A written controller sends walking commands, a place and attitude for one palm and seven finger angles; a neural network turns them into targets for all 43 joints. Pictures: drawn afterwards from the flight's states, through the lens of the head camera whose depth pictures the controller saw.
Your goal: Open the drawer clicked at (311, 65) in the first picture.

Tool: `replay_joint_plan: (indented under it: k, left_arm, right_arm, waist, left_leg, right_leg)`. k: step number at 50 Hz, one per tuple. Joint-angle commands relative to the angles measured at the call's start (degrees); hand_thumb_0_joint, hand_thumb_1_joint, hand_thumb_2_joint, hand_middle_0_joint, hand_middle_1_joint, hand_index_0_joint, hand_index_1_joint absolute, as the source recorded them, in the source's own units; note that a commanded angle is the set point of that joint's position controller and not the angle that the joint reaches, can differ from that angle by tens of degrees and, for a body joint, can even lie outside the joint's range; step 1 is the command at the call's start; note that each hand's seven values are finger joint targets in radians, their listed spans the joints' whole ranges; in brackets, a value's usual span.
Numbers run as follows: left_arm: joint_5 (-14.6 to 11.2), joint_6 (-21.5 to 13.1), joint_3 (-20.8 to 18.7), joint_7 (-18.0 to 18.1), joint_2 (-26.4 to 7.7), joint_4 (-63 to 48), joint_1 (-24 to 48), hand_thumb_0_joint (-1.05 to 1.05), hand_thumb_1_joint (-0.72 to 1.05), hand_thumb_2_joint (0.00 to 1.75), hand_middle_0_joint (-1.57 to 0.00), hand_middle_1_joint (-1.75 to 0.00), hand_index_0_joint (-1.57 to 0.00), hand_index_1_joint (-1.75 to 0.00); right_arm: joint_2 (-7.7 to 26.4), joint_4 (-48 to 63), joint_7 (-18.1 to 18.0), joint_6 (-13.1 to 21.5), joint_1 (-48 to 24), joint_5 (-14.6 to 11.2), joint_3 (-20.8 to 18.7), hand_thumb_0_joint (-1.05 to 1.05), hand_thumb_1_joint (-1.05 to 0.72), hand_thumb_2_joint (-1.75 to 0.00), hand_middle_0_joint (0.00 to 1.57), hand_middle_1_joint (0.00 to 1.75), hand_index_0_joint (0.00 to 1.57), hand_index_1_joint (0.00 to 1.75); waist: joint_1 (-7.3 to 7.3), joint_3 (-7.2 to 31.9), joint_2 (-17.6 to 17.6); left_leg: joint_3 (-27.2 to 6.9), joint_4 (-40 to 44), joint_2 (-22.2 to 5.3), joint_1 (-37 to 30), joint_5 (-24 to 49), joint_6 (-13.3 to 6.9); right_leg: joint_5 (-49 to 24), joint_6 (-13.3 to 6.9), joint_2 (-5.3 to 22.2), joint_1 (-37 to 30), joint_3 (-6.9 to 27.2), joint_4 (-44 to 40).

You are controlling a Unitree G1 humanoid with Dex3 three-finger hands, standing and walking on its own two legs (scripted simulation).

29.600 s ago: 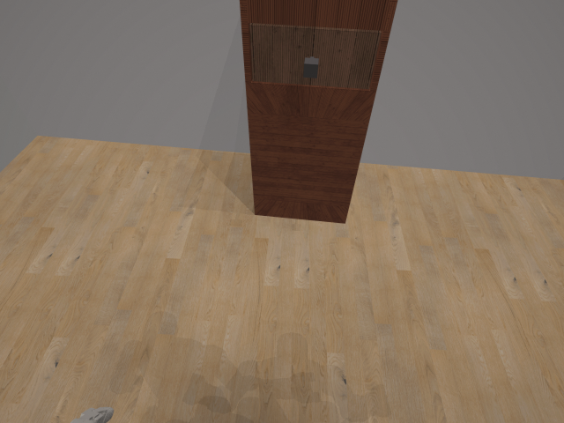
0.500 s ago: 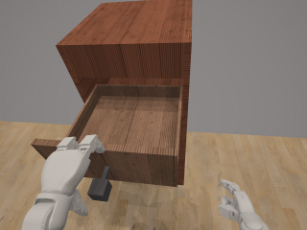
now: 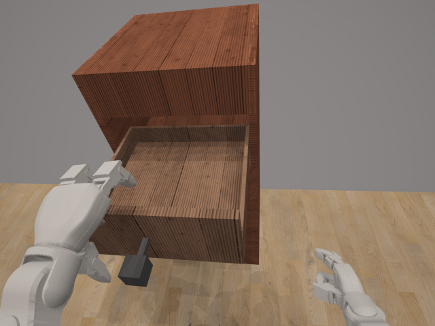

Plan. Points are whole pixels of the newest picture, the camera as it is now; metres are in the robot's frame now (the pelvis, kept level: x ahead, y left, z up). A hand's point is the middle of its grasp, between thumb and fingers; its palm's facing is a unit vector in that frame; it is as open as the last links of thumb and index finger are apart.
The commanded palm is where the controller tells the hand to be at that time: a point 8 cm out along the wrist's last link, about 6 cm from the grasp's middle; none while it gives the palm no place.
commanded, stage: draw the hand back to the body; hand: left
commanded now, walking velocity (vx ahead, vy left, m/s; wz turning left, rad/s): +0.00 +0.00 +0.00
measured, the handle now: (139, 259) +0.23 +0.20 +0.00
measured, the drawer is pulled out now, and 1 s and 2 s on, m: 0.30 0.30 0.30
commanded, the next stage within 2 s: step back with the hand held close in 1.64 s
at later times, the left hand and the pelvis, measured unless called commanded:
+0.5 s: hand (77, 238) +0.19 +0.24 +0.15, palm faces +0.10 -0.10 -0.99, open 13.8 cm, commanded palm +0.15 +0.24 +0.21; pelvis +0.01 +0.00 +0.00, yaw +1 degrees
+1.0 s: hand (77, 209) +0.21 +0.23 +0.19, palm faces +0.36 -0.85 -0.37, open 12.5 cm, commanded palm +0.15 +0.28 +0.20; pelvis +0.03 +0.02 +0.00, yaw +1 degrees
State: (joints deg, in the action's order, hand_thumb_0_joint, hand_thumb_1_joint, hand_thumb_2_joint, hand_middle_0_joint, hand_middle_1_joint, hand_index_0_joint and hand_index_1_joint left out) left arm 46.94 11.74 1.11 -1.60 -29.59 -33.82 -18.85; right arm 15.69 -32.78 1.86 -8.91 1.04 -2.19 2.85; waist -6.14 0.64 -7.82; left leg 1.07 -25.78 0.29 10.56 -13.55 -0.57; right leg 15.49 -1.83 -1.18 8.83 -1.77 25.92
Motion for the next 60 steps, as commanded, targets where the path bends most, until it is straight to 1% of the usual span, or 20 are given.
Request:
replay_joint_plan:
  k: [1, 3, 6, 8, 10, 18, 20, 24, 30, 32, 33, 34, 35, 37, 40, 41, 46, 48, 58, 60]
  left_arm:
    - [-0.4, -1.1, -8.8, 2.1, -9.7, -10.5, 8.0, 0.00, -0.50, 0.30, -0.30, -1.20, -0.30, -1.20]
    - [-0.7, -2.1, -10.0, 2.2, -10.5, -7.9, 5.8, 0.00, -0.50, 0.30, -0.30, -1.20, -0.30, -1.20]
    - [-1.3, -3.6, -12.2, 2.8, -12.3, -9.9, 5.0, 0.00, -0.50, 0.30, -0.30, -1.20, -0.30, -1.20]
    - [-1.4, -4.3, -12.3, 3.0, -11.9, -8.4, 4.1, 0.00, -0.50, 0.30, -0.30, -1.20, -0.30, -1.20]
    - [-2.5, -4.9, -16.2, 3.6, -15.2, -9.4, 4.5, 0.00, -0.50, 0.30, -0.30, -1.20, -0.30, -1.20]
    - [-5.2, -6.7, -18.4, 4.1, -14.7, -10.6, -7.2, 0.00, -0.50, 0.30, -0.30, -1.20, -0.30, -1.20]
    - [-6.2, -6.8, -19.6, 4.8, -15.2, -12.9, -7.4, 0.00, -0.50, 0.30, -0.30, -1.20, -0.30, -1.20]
    - [-5.1, -8.1, -19.5, 5.7, -15.3, -12.6, -8.8, 0.00, -0.50, 0.30, -0.30, -1.20, -0.30, -1.20]
    - [-5.6, -8.3, -20.9, 6.6, -15.9, -13.4, -8.4, 0.00, -0.50, 0.30, -0.30, -1.20, -0.30, -1.20]
    - [-4.6, -8.3, -19.3, 6.4, -14.7, -12.3, -9.4, 0.00, -0.50, 0.30, -0.30, -1.20, -0.30, -1.20]
    - [-44.6, -13.8, -14.2, 6.9, 10.2, -12.9, -5.7, 0.00, -0.47, 0.32, -0.30, -1.18, -0.30, -1.18]
    - [-44.7, -16.4, -17.4, 8.2, 3.4, -9.1, -9.9, 0.00, -0.43, 0.33, -0.29, -1.15, -0.29, -1.15]
    - [-47.7, -17.8, -21.4, 9.1, 1.1, -10.8, -12.1, 0.00, -0.40, 0.34, -0.29, -1.13, -0.29, -1.13]
    - [-48.5, -20.6, -20.0, 9.9, 1.1, -18.3, -8.2, 0.00, -0.32, 0.37, -0.29, -1.09, -0.29, -1.09]
    - [-48.6, -21.3, -21.9, 10.6, -0.1, -16.5, -6.8, 0.00, -0.22, 0.42, -0.28, -1.02, -0.28, -1.02]
    - [-48.8, -21.6, -19.9, 10.3, 2.6, -15.4, -6.9, 0.00, -0.18, 0.43, -0.28, -1.00, -0.28, -1.00]
    - [-49.7, -22.0, -21.1, 9.1, 3.1, -13.3, -8.7, 0.00, -0.01, 0.51, -0.26, -0.88, -0.26, -0.88]
    - [-50.0, -21.9, -20.9, 8.6, 3.5, -13.9, -9.1, 0.00, 0.06, 0.54, -0.26, -0.84, -0.26, -0.84]
    - [-50.8, -20.8, -24.6, 8.8, 1.5, -10.8, -11.3, 0.00, 0.41, 0.69, -0.24, -0.62, -0.24, -0.62]
    - [-50.8, -20.8, -25.1, 9.0, 0.8, -10.9, -10.0, 0.00, 0.48, 0.72, -0.23, -0.57, -0.23, -0.57]
  right_arm:
    - [3.5, 10.8, -0.5, 4.0, -11.4, 0.1, -1.1, 0.00, -0.90, -0.90, 0.20, 0.30, 0.20, 0.30]
    - [3.9, 10.2, -1.1, 4.2, -10.3, 0.2, -1.6, 0.00, -0.90, -0.90, 0.20, 0.30, 0.20, 0.30]
    - [3.8, 11.0, -1.4, 5.4, -9.6, 0.4, -1.3, 0.00, -0.90, -0.90, 0.20, 0.30, 0.20, 0.30]
    - [4.0, 10.6, -1.7, 5.2, -9.3, 0.6, -1.5, 0.00, -0.90, -0.90, 0.20, 0.30, 0.20, 0.30]
    - [4.4, 10.9, -2.0, 6.0, -10.0, 0.1, -1.5, 0.00, -0.90, -0.90, 0.20, 0.30, 0.20, 0.30]
    - [5.2, 12.0, -1.8, 5.8, -6.7, 0.3, -2.4, 0.00, -0.90, -0.90, 0.20, 0.30, 0.20, 0.30]
    - [5.3, 12.8, -1.9, 6.3, -8.4, -0.3, -2.1, 0.00, -0.90, -0.90, 0.20, 0.30, 0.20, 0.30]
    - [5.4, 13.0, -2.2, 5.9, -5.3, 0.4, -2.7, 0.00, -0.90, -0.90, 0.20, 0.30, 0.20, 0.30]
    - [5.3, 13.2, -2.4, 6.4, -6.7, -0.1, -2.7, 0.00, -0.90, -0.90, 0.20, 0.30, 0.20, 0.30]
    - [5.0, 12.9, -2.3, 6.1, -4.9, 0.3, -2.7, 0.00, -0.90, -0.90, 0.20, 0.30, 0.20, 0.30]
    - [-0.5, 13.9, -3.7, 11.3, 0.0, -0.4, -2.5, 0.00, -0.90, -0.90, 0.20, 0.30, 0.20, 0.30]
    - [1.1, 11.8, -4.6, 14.1, 0.7, 0.0, -2.6, 0.00, -0.90, -0.90, 0.20, 0.30, 0.20, 0.30]
    - [1.5, 10.5, -5.4, 15.5, -0.4, 0.2, -2.7, 0.00, -0.90, -0.90, 0.20, 0.30, 0.20, 0.30]
    - [1.3, 10.4, -6.1, 18.2, 0.8, 1.1, -2.3, 0.00, -0.90, -0.90, 0.20, 0.30, 0.20, 0.30]
    - [1.4, 8.2, -6.4, 19.8, 0.8, 1.7, -2.0, 0.00, -0.90, -0.90, 0.20, 0.30, 0.20, 0.30]
    - [0.8, 8.1, -6.3, 19.9, 1.3, 1.9, -1.5, 0.00, -0.90, -0.90, 0.20, 0.30, 0.20, 0.30]
    - [1.1, 7.5, -5.7, 19.6, 0.8, 1.8, -2.3, 0.00, -0.90, -0.90, 0.20, 0.30, 0.20, 0.30]
    - [1.2, 7.5, -5.3, 19.2, 0.7, 1.7, -2.4, 0.00, -0.90, -0.90, 0.20, 0.30, 0.20, 0.30]
    - [1.6, 6.8, -5.9, 16.9, 0.4, 1.1, -3.6, 0.00, -0.90, -0.90, 0.20, 0.30, 0.20, 0.30]
    - [1.8, 6.7, -6.3, 16.7, -0.1, 1.0, -3.8, 0.00, -0.90, -0.90, 0.20, 0.30, 0.20, 0.30]
  waist:
    - [-0.35, 8.7, 3.9]
    - [0.00, 6.8, 6.6]
    - [-0.59, 9.5, 5.9]
    - [-0.03, 7.0, 6.5]
    - [0.01, 8.4, 5.8]
    - [0.11, 7.8, 8.3]
    - [0.26, 8.0, 5.2]
    - [0.34, 7.7, 7.6]
    - [0.10, 8.6, 3.2]
    - [0.30, 8.3, 4.3]
    - [5.86, 3.3, 8.0]
    - [4.52, 3.1, 10.9]
    - [3.20, 4.4, 13.1]
    - [3.03, 8.2, 6.9]
    - [2.49, 3.2, 1.7]
    - [2.84, 2.0, 0.3]
    - [2.51, 3.1, 4.5]
    - [2.54, 4.0, 2.5]
    - [2.80, 5.0, 6.1]
    - [2.89, 4.4, 3.8]
  left_leg:
    - [-0.9, 1.1, -0.4, -2.9, 10.2, -0.7]
    - [-0.8, 0.9, -0.3, -2.9, 9.9, -0.9]
    - [-1.0, -0.1, -0.2, -3.2, 9.8, -0.9]
    - [-0.9, 0.2, -0.1, -2.8, 9.7, -0.8]
    - [-1.2, -0.3, -0.3, -2.9, 9.2, -0.5]
    - [-0.6, -2.3, -0.4, -1.4, 11.4, -0.7]
    - [-1.0, -2.5, -0.7, -1.3, 10.6, -0.3]
    - [-0.9, -2.8, -0.9, -1.4, 10.7, -0.7]
    - [-1.6, -2.2, -1.7, -2.0, 10.5, -0.2]
    - [-1.8, -1.8, -2.0, -1.8, 12.0, -0.2]
    - [-2.5, -0.5, -3.1, -7.0, 8.5, -1.4]
    - [-3.6, 0.3, -4.6, -6.9, 7.9, -1.2]
    - [-4.0, 1.3, -4.5, -6.5, 8.2, -0.8]
    - [-3.2, 1.2, -3.8, -7.6, 12.6, -0.7]
    - [-3.1, 2.1, -3.4, -5.1, 12.2, 0.0]
    - [-3.1, 2.5, -3.2, -4.6, 11.4, 0.1]
    - [-3.4, 2.5, -3.7, -5.0, 15.5, 0.2]
    - [-3.2, 2.2, -3.7, -5.4, 17.3, 0.3]
    - [-2.3, 1.6, -3.5, -6.3, 17.8, 0.0]
    - [-2.1, 1.7, -3.2, -6.2, 16.6, 0.0]
  right_leg:
    - [-10.3, 0.7, 2.1, -0.5, 2.3, -4.4]
    - [-10.4, 1.1, 1.9, 0.7, 2.6, -5.1]
    - [-11.4, 1.0, 2.6, -0.4, 2.9, -4.6]
    - [-12.0, 1.2, 2.6, 0.8, 2.7, -5.0]
    - [-12.4, 1.0, 2.6, 0.3, 4.0, -4.7]
    - [-18.5, 2.0, 3.3, 1.2, 2.3, -3.0]
    - [-17.3, 1.5, 3.0, 1.8, 3.1, -2.9]
    - [-16.2, 1.9, 3.4, 3.4, 1.5, -2.8]
    - [-13.0, 1.1, 2.7, 3.6, 1.2, -2.5]
    - [-11.7, 1.2, 2.8, 4.3, -0.4, -2.2]
    - [-8.5, 0.5, 1.3, 3.8, -2.3, -2.0]
    - [-5.1, 0.6, 1.8, 4.7, -2.0, -1.5]
    - [-5.3, 0.6, 1.8, 2.7, -2.1, -2.1]
    - [-9.7, 0.7, 3.0, 0.1, -1.2, -1.9]
    - [-9.7, -0.1, 3.0, 0.1, -0.8, -3.5]
    - [-9.4, -0.3, 3.1, 0.5, -1.2, -3.9]
    - [-13.4, -0.3, 2.8, -1.8, -1.6, -3.9]
    - [-14.7, -0.2, 3.0, -2.2, -1.6, -3.8]
    - [-18.0, 0.3, 3.1, -2.2, -1.4, -4.9]
    - [-17.2, 0.2, 3.2, -2.0, -1.1, -5.5]
